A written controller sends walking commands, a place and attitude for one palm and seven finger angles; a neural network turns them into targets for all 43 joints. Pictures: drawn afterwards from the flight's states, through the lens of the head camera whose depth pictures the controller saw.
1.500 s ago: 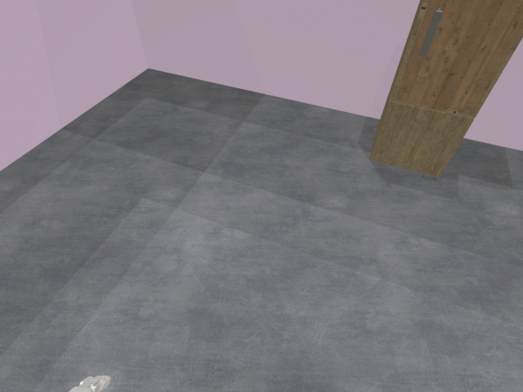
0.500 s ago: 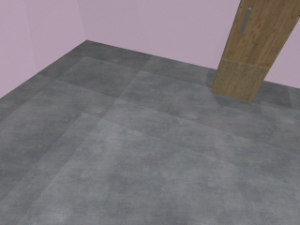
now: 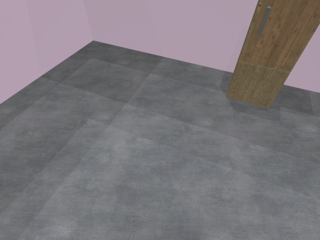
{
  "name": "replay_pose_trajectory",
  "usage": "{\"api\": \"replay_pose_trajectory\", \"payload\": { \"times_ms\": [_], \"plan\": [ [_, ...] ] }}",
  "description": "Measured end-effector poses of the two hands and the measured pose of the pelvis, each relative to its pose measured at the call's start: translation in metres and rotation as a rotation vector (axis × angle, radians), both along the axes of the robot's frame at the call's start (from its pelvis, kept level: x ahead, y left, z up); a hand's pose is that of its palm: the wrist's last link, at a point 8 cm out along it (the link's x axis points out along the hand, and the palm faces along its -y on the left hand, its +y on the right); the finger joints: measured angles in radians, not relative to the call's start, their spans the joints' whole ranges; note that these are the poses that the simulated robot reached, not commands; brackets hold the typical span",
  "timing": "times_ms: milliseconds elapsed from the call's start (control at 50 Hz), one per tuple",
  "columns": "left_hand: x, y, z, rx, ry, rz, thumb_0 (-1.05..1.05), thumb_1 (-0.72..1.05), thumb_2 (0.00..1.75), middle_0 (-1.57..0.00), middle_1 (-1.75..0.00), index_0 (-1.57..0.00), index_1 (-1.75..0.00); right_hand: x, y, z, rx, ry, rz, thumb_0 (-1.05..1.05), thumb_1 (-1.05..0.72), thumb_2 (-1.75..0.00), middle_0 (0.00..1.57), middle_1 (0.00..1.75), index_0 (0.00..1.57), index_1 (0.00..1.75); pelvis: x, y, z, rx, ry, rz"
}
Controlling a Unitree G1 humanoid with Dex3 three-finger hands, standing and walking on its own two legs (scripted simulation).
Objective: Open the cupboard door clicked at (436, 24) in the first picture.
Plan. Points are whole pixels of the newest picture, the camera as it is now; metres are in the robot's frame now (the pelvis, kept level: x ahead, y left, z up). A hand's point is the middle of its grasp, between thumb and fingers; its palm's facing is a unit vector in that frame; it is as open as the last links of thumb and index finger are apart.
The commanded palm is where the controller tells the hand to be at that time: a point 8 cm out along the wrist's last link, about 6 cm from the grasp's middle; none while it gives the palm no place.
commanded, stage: walk to a spot facing it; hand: left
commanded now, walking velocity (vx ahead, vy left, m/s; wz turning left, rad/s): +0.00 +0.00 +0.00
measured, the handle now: (263, 20) +1.48 -0.62 -0.02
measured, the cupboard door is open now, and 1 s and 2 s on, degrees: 0 0 0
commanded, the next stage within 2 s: none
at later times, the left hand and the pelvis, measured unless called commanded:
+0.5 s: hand out of the picture +0.06 +0.17 -0.18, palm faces -0.17 -0.95 -0.27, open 7.4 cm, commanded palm none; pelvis -0.01 -0.03 -0.03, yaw -13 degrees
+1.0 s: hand out of the picture +0.14 +0.16 -0.18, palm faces -0.30 -0.93 -0.19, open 7.4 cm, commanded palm none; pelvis +0.14 -0.03 -0.01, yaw -25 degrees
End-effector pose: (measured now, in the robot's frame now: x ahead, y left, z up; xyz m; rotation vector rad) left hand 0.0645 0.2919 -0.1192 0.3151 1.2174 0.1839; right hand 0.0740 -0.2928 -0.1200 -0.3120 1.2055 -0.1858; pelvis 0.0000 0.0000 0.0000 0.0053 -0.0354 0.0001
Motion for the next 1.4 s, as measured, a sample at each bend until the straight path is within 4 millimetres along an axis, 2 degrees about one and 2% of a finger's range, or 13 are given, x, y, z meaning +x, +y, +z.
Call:
{"api": "replay_pose_trajectory", "payload": {
  "times_ms": [220, 380, 480, 540, 680, 840, 980, 1040, 1080, 1140, 1260, 1320, 1400],
  "plan": [
    [0.003, -0.010, -0.008, -0.009, 0.034, -0.020, 0.00, 0.91, 0.90, -0.20, -0.30, -0.21, -0.30, -0.002, 0.006, -0.006, 0.011, -0.022, -0.050, 0.00, -0.91, -0.90, 0.20, 0.30, 0.20, 0.30, 0.000, -0.001, -0.004, 0.002, 0.010, -0.057],
    [0.003, -0.045, -0.027, -0.063, 0.084, -0.087, 0.00, 0.91, 0.90, -0.20, -0.30, -0.20, -0.30, -0.042, 0.021, -0.029, 0.085, -0.008, -0.158, 0.00, -0.90, -0.90, 0.20, 0.30, 0.20, 0.30, -0.011, -0.009, -0.017, 0.035, 0.012, -0.149],
    [0.004, -0.073, -0.029, -0.066, 0.068, -0.127, 0.00, 0.91, 0.90, -0.20, -0.30, -0.21, -0.30, -0.067, 0.010, -0.054, 0.137, 0.015, -0.223, 0.00, -0.90, -0.90, 0.20, 0.30, 0.20, 0.30, -0.012, -0.027, -0.029, 0.030, 0.015, -0.213],
    [-0.004, -0.086, -0.024, -0.065, 0.068, -0.121, 0.00, 0.91, 0.90, -0.20, -0.30, -0.21, -0.30, -0.074, 0.003, -0.052, 0.150, 0.042, -0.244, 0.00, -0.91, -0.90, 0.20, 0.30, 0.20, 0.30, -0.008, -0.036, -0.025, 0.021, 0.018, -0.227],
    [-0.015, -0.103, -0.004, -0.083, 0.170, -0.145, 0.00, 0.90, 0.90, -0.21, -0.30, -0.21, -0.30, -0.056, -0.018, -0.021, 0.135, -0.032, -0.308, 0.01, -0.91, -0.90, 0.20, 0.30, 0.20, 0.30, 0.016, -0.046, 0.000, 0.039, 0.044, -0.300],
    [0.017, -0.102, -0.006, -0.090, 0.216, -0.172, 0.00, 0.90, 0.90, -0.21, -0.30, -0.21, -0.30, -0.010, -0.025, -0.013, 0.102, -0.081, -0.358, 0.01, -0.91, -0.90, 0.19, 0.30, 0.20, 0.30, 0.063, -0.044, 0.000, 0.015, 0.061, -0.367],
    [0.078, -0.088, -0.024, -0.102, 0.256, -0.208, 0.00, 0.90, 0.90, -0.21, -0.30, -0.21, -0.30, 0.077, -0.008, -0.006, 0.093, -0.170, -0.360, 0.01, -0.91, -0.90, 0.19, 0.30, 0.20, 0.30, 0.127, -0.031, -0.009, -0.007, 0.066, -0.433],
    [0.117, -0.077, -0.042, -0.110, 0.276, -0.238, 0.00, 0.90, 0.90, -0.21, -0.30, -0.21, -0.30, 0.119, 0.001, -0.005, 0.067, -0.240, -0.365, 0.01, -0.91, -0.90, 0.19, 0.30, 0.20, 0.30, 0.161, -0.022, -0.020, -0.016, 0.060, -0.470],
    [0.152, -0.070, -0.054, -0.115, 0.283, -0.270, 0.00, 0.90, 0.90, -0.21, -0.30, -0.21, -0.30, 0.134, 0.008, -0.004, 0.041, -0.279, -0.387, 0.01, -0.91, -0.90, 0.20, 0.30, 0.20, 0.30, 0.179, -0.017, -0.027, -0.016, 0.044, -0.503],
    [0.218, -0.072, -0.054, -0.120, 0.235, -0.352, 0.01, 0.91, 0.90, -0.20, -0.30, -0.20, -0.30, 0.129, 0.022, 0.002, 0.032, -0.266, -0.460, 0.00, -0.91, -0.90, 0.20, 0.30, 0.20, 0.30, 0.203, -0.012, -0.020, -0.026, 0.022, -0.557],
    [0.355, -0.104, -0.033, -0.155, 0.047, -0.484, 0.01, 0.91, 0.90, -0.20, -0.30, -0.20, -0.30, 0.083, 0.059, 0.005, 0.032, -0.085, -0.650, 0.00, -0.92, -0.90, 0.20, 0.30, 0.20, 0.30, 0.250, -0.010, -0.003, -0.040, 0.024, -0.613],
    [0.404, -0.126, -0.026, -0.164, 0.003, -0.539, 0.00, 0.91, 0.90, -0.20, -0.30, -0.20, -0.30, 0.061, 0.079, 0.002, 0.048, 0.013, -0.737, 0.00, -0.93, -0.90, 0.20, 0.30, 0.20, 0.30, 0.273, -0.012, -0.001, -0.033, 0.030, -0.646],
    [0.449, -0.159, -0.025, -0.173, 0.007, -0.608, 0.00, 0.91, 0.90, -0.20, -0.30, -0.20, -0.30, 0.042, 0.111, -0.003, 0.095, 0.127, -0.842, 0.00, -0.92, -0.90, 0.19, 0.30, 0.20, 0.30, 0.302, -0.021, -0.003, -0.023, 0.035, -0.687]
  ]
}}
